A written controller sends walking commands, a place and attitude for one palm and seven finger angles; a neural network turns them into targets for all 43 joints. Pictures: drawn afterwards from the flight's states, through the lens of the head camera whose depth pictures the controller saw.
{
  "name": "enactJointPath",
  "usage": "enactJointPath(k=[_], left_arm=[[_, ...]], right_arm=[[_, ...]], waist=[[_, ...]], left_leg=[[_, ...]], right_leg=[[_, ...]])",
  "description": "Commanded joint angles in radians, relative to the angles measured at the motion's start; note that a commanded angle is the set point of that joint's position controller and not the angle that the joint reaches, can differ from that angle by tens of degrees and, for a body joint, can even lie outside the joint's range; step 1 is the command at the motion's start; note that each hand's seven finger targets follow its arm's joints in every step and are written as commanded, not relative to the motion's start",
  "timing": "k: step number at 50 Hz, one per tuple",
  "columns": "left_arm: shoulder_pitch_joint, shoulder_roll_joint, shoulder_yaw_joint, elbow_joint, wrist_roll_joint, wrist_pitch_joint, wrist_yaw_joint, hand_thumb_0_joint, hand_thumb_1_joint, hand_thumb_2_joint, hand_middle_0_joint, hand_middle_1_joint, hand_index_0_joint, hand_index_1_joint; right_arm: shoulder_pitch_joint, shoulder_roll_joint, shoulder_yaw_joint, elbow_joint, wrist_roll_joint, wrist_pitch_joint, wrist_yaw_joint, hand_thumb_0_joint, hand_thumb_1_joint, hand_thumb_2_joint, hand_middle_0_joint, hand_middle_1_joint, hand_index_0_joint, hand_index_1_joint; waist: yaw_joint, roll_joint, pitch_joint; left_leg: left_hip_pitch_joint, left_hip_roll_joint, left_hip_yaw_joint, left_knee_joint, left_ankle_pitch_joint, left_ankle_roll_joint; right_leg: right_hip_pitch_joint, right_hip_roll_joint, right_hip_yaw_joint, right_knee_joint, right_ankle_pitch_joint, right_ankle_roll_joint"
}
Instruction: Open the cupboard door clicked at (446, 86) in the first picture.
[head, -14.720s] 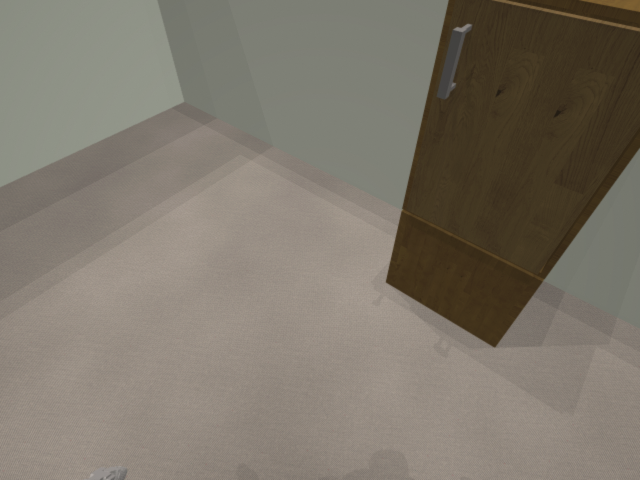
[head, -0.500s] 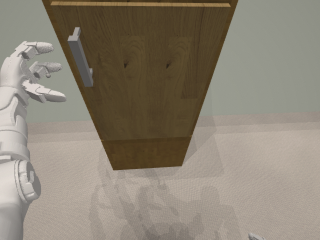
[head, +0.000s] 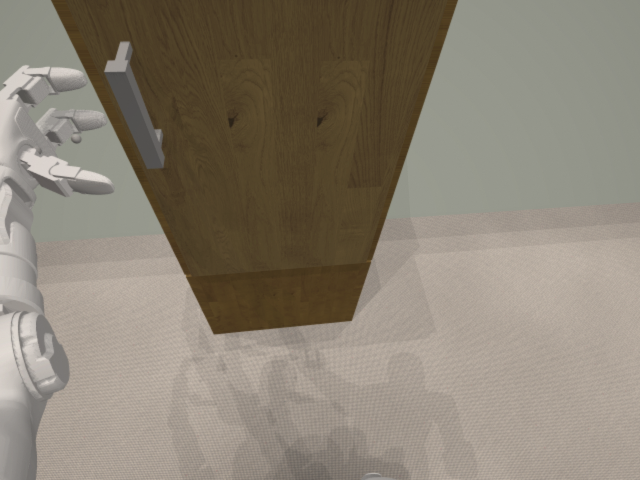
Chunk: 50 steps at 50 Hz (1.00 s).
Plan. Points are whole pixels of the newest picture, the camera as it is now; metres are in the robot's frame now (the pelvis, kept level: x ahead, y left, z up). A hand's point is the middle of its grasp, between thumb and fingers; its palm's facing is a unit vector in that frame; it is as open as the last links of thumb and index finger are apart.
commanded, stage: slide the fingers in behind the handle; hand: left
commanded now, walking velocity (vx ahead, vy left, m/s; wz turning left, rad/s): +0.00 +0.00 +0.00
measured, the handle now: (141, 109) +0.53 +0.21 +0.15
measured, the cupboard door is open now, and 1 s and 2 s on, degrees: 0 0 0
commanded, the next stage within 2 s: close the thumb around the handle in 1.40 s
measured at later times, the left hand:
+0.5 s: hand (116, 139) +0.47 +0.22 +0.15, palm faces +0.07 -1.00 -0.01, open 14.0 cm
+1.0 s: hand (151, 135) +0.48 +0.19 +0.15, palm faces +0.08 -1.00 -0.01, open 14.0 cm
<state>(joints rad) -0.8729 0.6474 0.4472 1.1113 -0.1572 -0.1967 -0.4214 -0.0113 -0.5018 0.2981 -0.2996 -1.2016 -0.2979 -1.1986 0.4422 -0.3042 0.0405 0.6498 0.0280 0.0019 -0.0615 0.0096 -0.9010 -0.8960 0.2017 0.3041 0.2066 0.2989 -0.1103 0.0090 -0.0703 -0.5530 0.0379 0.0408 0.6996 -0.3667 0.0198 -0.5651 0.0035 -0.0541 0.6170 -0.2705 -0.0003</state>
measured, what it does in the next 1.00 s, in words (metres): stands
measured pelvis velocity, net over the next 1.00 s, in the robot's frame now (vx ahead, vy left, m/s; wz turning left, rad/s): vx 0.00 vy -0.01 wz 0.00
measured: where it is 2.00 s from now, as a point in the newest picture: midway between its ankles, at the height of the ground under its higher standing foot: outside the picture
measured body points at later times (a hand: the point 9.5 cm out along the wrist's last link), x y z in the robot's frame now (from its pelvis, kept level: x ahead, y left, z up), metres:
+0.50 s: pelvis +0.01 +0.00 +0.00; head +0.07 +0.00 +0.45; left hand +0.46 +0.28 +0.15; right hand +0.07 -0.26 -0.11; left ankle -0.02 +0.10 -0.72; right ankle +0.01 -0.12 -0.72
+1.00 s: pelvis +0.00 -0.01 +0.00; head +0.06 -0.01 +0.45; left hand +0.47 +0.24 +0.15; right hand +0.03 -0.28 -0.12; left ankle -0.02 +0.10 -0.72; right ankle +0.01 -0.12 -0.72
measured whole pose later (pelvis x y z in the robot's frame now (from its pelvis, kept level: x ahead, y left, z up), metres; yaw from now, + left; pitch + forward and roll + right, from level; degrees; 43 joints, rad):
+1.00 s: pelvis +0.00 -0.01 +0.00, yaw +0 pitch +10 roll -1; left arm -0.87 0.46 0.38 1.06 -0.11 -0.20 -0.20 -0.01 -0.50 0.30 -0.30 -1.20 -0.30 -1.20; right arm 0.40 -0.28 0.03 0.65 0.02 -0.03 -0.04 0.01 -0.90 -0.90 0.20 0.30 0.21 0.30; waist -0.10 0.03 -0.06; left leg -0.49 0.04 0.05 0.67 -0.36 0.01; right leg -0.52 0.01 -0.05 0.62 -0.28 -0.01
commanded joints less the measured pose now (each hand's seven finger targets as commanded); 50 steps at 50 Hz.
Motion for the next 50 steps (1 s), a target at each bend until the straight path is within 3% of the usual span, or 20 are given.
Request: enactJointPath(k=[1,2,6,9,10,12,15,18,22,25,26,29,31,33,36,38,39,43,46,50], left_arm=[[-0.431,0.207,-0.004,-0.243,-0.019,-0.044,0.041,0.000,-0.500,0.300,-0.300,-1.200,-0.300,-1.200],[-0.439,0.231,0.018,-0.265,-0.014,-0.046,0.058,0.000,-0.500,0.300,-0.300,-1.200,-0.300,-1.200],[-0.406,0.218,0.033,-0.313,-0.010,-0.057,0.103,0.000,-0.500,0.300,-0.300,-1.200,-0.300,-1.200],[-0.389,0.214,0.032,-0.295,-0.003,-0.049,0.120,0.000,-0.500,0.300,-0.300,-1.200,-0.300,-1.200],[-0.402,0.187,0.009,-0.304,0.004,-0.045,0.122,0.000,-0.500,0.300,-0.300,-1.200,-0.300,-1.200],[-0.407,0.179,0.005,-0.304,0.011,-0.041,0.131,0.000,-0.500,0.300,-0.300,-1.200,-0.300,-1.200],[-0.402,0.138,-0.008,-0.325,-0.006,-0.042,0.139,0.000,-0.500,0.300,-0.300,-1.200,-0.300,-1.200],[-0.392,0.120,-0.020,-0.319,-0.001,-0.038,0.140,0.000,-0.500,0.300,-0.300,-1.200,-0.300,-1.200],[-0.427,0.090,-0.049,-0.291,0.003,-0.030,0.148,0.000,-0.500,0.300,-0.300,-1.200,-0.300,-1.200],[-0.479,0.066,-0.065,-0.332,0.004,-0.045,0.163,0.000,-0.500,0.300,-0.300,-1.200,-0.300,-1.200],[-0.475,0.065,-0.060,-0.337,0.002,-0.048,0.167,0.000,-0.500,0.300,-0.300,-1.200,-0.300,-1.200],[-0.466,0.039,-0.075,-0.308,0.002,-0.051,0.179,0.000,-0.500,0.300,-0.300,-1.200,-0.300,-1.200],[-0.460,0.102,-0.030,-0.267,0.015,-0.052,0.189,0.000,-0.500,0.300,-0.300,-1.200,-0.300,-1.200],[-0.475,0.086,-0.048,-0.257,0.027,-0.056,0.195,0.000,-0.500,0.300,-0.300,-1.200,-0.300,-1.200],[-0.474,0.093,-0.033,-0.297,0.027,-0.081,0.207,0.000,-0.500,0.300,-0.300,-1.200,-0.300,-1.200],[-0.477,0.050,-0.065,-0.290,0.021,-0.082,0.206,0.000,-0.500,0.300,-0.300,-1.200,-0.300,-1.200],[-0.465,0.062,-0.047,-0.281,0.016,-0.084,0.208,0.000,-0.500,0.300,-0.300,-1.200,-0.300,-1.200],[-0.444,0.092,-0.027,-0.239,0.028,-0.063,0.214,0.000,-0.500,0.300,-0.300,-1.200,-0.300,-1.200],[-0.492,0.057,-0.061,-0.283,0.033,-0.079,0.221,0.000,-0.500,0.300,-0.300,-1.200,-0.300,-1.200],[-0.461,0.073,-0.031,-0.256,0.021,-0.085,0.228,0.000,-0.500,0.300,-0.300,-1.200,-0.300,-1.200]], right_arm=[[0.063,-0.155,-0.062,-0.095,0.000,-0.036,-0.007,0.000,-0.900,-0.900,0.200,0.300,0.200,0.300],[0.063,-0.157,-0.064,-0.094,-0.002,-0.037,-0.007,0.000,-0.900,-0.900,0.200,0.300,0.200,0.300],[0.054,-0.148,-0.063,-0.105,-0.004,-0.041,0.001,0.000,-0.900,-0.900,0.200,0.300,0.200,0.300],[0.050,-0.147,-0.061,-0.106,-0.002,-0.038,0.002,0.000,-0.900,-0.900,0.200,0.300,0.200,0.300],[0.043,-0.141,-0.060,-0.109,-0.001,-0.039,0.003,0.000,-0.900,-0.900,0.200,0.300,0.200,0.300],[0.039,-0.139,-0.059,-0.111,-0.001,-0.040,0.005,0.000,-0.900,-0.900,0.200,0.300,0.200,0.300],[0.036,-0.134,-0.060,-0.114,-0.001,-0.043,0.004,0.000,-0.900,-0.900,0.200,0.300,0.200,0.300],[0.029,-0.131,-0.059,-0.112,0.000,-0.046,0.006,0.000,-0.900,-0.900,0.200,0.300,0.200,0.300],[0.025,-0.129,-0.056,-0.102,0.001,-0.045,0.004,0.000,-0.900,-0.900,0.200,0.300,0.200,0.300],[0.023,-0.124,-0.060,-0.097,-0.002,-0.052,0.004,0.000,-0.900,-0.900,0.200,0.300,0.200,0.300],[0.027,-0.126,-0.061,-0.095,-0.003,-0.055,0.005,0.000,-0.900,-0.900,0.200,0.300,0.200,0.300],[0.025,-0.123,-0.058,-0.092,-0.004,-0.056,0.006,0.000,-0.900,-0.900,0.200,0.300,0.200,0.300],[0.027,-0.127,-0.058,-0.084,-0.005,-0.053,0.004,0.000,-0.900,-0.900,0.200,0.300,0.200,0.300],[0.022,-0.124,-0.057,-0.088,-0.004,-0.054,0.005,0.000,-0.900,-0.900,0.200,0.300,0.200,0.300],[0.025,-0.121,-0.060,-0.095,-0.007,-0.057,0.007,0.000,-0.900,-0.900,0.200,0.300,0.200,0.300],[0.022,-0.119,-0.059,-0.092,-0.004,-0.059,0.009,0.000,-0.900,-0.900,0.200,0.300,0.200,0.300],[0.030,-0.122,-0.061,-0.091,-0.006,-0.059,0.009,0.000,-0.900,-0.900,0.200,0.300,0.200,0.300],[0.025,-0.124,-0.059,-0.092,-0.003,-0.055,0.008,0.000,-0.900,-0.900,0.200,0.300,0.200,0.300],[0.024,-0.119,-0.060,-0.093,-0.004,-0.059,0.007,0.000,-0.900,-0.900,0.200,0.300,0.200,0.300],[0.032,-0.123,-0.062,-0.083,-0.004,-0.063,0.007,0.000,-0.900,-0.900,0.200,0.300,0.200,0.300]], waist=[[0.004,0.130,-0.351],[0.010,0.130,-0.362],[0.027,0.130,-0.409],[0.022,0.070,-0.362],[0.020,0.111,-0.364],[0.021,0.122,-0.355],[0.016,0.072,-0.379],[0.023,0.083,-0.366],[0.004,0.051,-0.325],[0.002,0.106,-0.361],[0.006,0.094,-0.389],[0.002,0.069,-0.365],[0.011,0.048,-0.350],[0.008,0.057,-0.334],[0.020,0.073,-0.410],[0.010,0.066,-0.384],[0.014,0.029,-0.382],[0.019,0.037,-0.338],[0.009,0.069,-0.357],[0.011,0.022,-0.364]], left_leg=[[0.240,-0.005,-0.072,-0.089,0.374,-0.001],[0.237,-0.005,-0.073,-0.089,0.374,-0.002],[0.268,-0.004,-0.070,-0.082,0.447,-0.007],[0.226,-0.004,-0.060,-0.084,0.448,0.004],[0.237,-0.006,-0.057,-0.085,0.452,0.001],[0.245,-0.005,-0.059,-0.087,0.442,-0.003],[0.260,-0.003,-0.057,-0.081,0.471,0.002],[0.248,-0.008,-0.054,-0.086,0.460,0.001],[0.220,-0.013,-0.051,-0.092,0.403,0.007],[0.259,-0.016,-0.056,-0.087,0.414,0.003],[0.273,-0.016,-0.057,-0.083,0.423,0.003],[0.248,-0.020,-0.051,-0.083,0.417,0.008],[0.206,-0.022,-0.049,-0.090,0.365,0.009],[0.189,-0.025,-0.045,-0.096,0.334,0.011],[0.230,-0.026,-0.046,-0.089,0.380,0.009],[0.221,-0.025,-0.041,-0.093,0.362,0.009],[0.213,-0.024,-0.042,-0.092,0.371,0.014],[0.162,-0.029,-0.028,-0.104,0.305,0.017],[0.190,-0.029,-0.030,-0.103,0.303,0.016],[0.178,-0.027,-0.029,-0.102,0.311,0.017]], right_leg=[[0.136,0.027,0.010,-0.031,0.265,-0.025],[0.147,0.026,0.010,-0.029,0.267,-0.025],[0.188,0.028,0.014,-0.017,0.317,-0.026],[0.214,0.027,0.015,-0.019,0.351,-0.024],[0.204,0.025,0.018,-0.016,0.354,-0.023],[0.195,0.024,0.016,-0.018,0.339,-0.025],[0.218,0.026,0.019,-0.020,0.374,-0.022],[0.226,0.023,0.019,-0.020,0.376,-0.024],[0.221,0.020,0.019,-0.028,0.361,-0.023],[0.209,0.019,0.020,-0.026,0.353,-0.024],[0.215,0.021,0.021,-0.023,0.360,-0.024],[0.225,0.019,0.021,-0.024,0.374,-0.023],[0.239,0.017,0.026,-0.027,0.352,-0.022],[0.235,0.015,0.029,-0.029,0.334,-0.022],[0.264,0.018,0.030,-0.018,0.367,-0.024],[0.255,0.019,0.030,-0.024,0.359,-0.023],[0.268,0.020,0.027,-0.024,0.369,-0.023],[0.271,0.014,0.037,-0.036,0.343,-0.020],[0.259,0.016,0.038,-0.036,0.330,-0.021],[0.279,0.018,0.038,-0.036,0.346,-0.019]])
